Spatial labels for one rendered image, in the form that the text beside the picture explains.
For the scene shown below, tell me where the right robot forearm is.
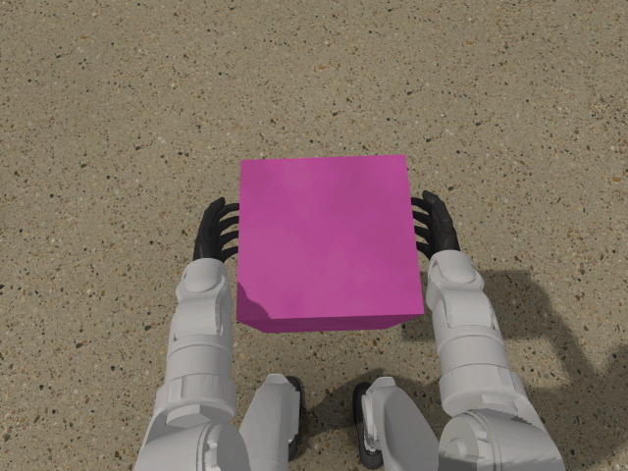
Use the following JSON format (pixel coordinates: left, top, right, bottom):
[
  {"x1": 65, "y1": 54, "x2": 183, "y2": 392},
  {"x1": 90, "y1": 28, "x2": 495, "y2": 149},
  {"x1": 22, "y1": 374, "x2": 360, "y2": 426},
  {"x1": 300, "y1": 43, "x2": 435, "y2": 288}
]
[{"x1": 425, "y1": 250, "x2": 566, "y2": 471}]

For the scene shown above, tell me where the left robot upper arm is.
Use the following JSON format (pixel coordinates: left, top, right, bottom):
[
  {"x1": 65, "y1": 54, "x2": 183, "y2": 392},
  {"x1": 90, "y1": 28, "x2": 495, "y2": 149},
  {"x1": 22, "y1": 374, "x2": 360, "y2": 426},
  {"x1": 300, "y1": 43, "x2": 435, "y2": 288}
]
[{"x1": 134, "y1": 420, "x2": 251, "y2": 471}]

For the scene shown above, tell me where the right robot hand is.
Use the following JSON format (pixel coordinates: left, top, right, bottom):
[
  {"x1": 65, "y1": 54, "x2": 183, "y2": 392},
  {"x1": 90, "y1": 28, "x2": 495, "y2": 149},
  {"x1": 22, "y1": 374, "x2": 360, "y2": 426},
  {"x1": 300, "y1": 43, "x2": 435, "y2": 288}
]
[{"x1": 410, "y1": 190, "x2": 460, "y2": 261}]

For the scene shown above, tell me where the carton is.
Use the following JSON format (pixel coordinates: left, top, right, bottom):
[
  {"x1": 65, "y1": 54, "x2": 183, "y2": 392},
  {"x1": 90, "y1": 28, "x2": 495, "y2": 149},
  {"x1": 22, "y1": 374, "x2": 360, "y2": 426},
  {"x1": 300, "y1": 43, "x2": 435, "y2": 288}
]
[{"x1": 236, "y1": 154, "x2": 424, "y2": 334}]

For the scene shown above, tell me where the right robot foot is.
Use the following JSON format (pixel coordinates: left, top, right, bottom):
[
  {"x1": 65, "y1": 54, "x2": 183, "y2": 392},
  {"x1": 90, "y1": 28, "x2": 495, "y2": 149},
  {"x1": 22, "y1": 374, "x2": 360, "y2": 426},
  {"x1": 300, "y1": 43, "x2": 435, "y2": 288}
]
[{"x1": 352, "y1": 382, "x2": 384, "y2": 470}]

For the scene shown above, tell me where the left robot forearm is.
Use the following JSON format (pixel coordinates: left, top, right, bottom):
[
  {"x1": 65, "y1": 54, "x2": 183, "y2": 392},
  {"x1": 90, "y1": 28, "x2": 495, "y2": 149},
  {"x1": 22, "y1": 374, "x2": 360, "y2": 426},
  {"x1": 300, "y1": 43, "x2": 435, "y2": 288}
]
[{"x1": 133, "y1": 258, "x2": 236, "y2": 471}]

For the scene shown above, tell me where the left robot hand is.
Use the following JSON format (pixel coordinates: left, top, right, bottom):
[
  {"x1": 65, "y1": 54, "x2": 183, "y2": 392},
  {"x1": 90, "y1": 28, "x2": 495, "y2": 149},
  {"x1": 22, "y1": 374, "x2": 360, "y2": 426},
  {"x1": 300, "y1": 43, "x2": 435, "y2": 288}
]
[{"x1": 192, "y1": 197, "x2": 239, "y2": 263}]

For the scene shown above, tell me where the right robot upper arm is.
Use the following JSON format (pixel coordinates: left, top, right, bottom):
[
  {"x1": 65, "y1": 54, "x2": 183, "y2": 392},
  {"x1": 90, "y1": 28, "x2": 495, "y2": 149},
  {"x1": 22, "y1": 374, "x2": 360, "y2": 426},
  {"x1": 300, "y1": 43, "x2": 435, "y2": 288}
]
[{"x1": 438, "y1": 411, "x2": 565, "y2": 471}]

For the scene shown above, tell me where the robot right shin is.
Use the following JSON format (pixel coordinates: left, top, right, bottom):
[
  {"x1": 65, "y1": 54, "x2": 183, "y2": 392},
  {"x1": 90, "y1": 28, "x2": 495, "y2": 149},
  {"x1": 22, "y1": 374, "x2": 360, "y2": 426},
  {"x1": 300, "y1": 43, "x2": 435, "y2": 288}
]
[{"x1": 363, "y1": 377, "x2": 406, "y2": 450}]

